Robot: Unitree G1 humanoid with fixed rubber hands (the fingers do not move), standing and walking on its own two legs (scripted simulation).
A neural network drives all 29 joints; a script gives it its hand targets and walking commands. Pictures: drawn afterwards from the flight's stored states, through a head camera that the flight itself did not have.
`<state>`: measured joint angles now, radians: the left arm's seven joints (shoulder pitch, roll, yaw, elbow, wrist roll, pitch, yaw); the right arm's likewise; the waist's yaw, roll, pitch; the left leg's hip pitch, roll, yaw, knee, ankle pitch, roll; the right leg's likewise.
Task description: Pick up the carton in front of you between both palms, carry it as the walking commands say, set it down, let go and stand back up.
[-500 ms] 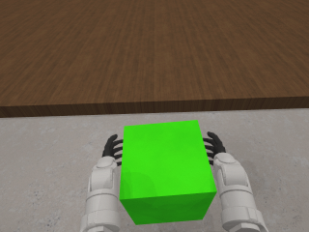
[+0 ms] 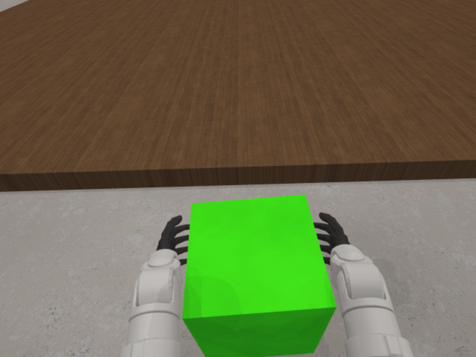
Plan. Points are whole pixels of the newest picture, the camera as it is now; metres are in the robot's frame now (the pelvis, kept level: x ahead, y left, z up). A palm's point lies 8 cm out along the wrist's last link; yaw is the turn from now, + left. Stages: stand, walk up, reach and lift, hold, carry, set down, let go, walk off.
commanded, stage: reach and lift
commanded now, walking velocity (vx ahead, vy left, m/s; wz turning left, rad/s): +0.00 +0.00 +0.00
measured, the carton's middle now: (254, 280) +0.28 +0.00 -0.04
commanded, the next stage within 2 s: hold in 0.04 s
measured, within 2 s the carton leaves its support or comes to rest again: neither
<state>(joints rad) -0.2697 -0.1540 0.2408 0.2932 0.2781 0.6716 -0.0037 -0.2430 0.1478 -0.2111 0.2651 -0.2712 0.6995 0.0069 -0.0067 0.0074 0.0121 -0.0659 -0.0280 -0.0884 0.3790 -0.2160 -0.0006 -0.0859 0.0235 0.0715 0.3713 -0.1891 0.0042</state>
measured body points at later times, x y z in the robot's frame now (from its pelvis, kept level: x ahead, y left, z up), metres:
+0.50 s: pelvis -0.02 +0.00 +0.00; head -0.06 +0.00 +0.45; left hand +0.29 +0.15 +0.05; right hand +0.28 -0.15 +0.04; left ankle +0.00 +0.12 -0.75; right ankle +0.02 -0.12 -0.75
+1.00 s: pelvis +0.02 +0.01 -0.01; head -0.02 +0.02 +0.44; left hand +0.32 +0.17 +0.06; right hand +0.32 -0.13 +0.06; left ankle +0.00 +0.12 -0.74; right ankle +0.02 -0.12 -0.74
